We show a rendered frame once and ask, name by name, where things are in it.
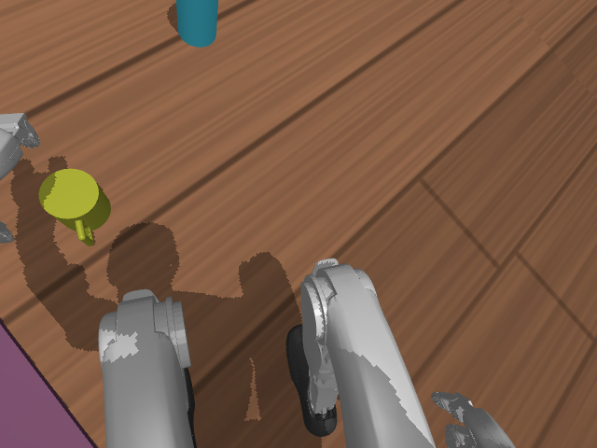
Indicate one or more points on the left robot hand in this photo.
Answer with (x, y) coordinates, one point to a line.
(15, 131)

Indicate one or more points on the right robot hand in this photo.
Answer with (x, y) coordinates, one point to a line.
(480, 431)

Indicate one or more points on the right robot foot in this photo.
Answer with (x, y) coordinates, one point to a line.
(318, 424)

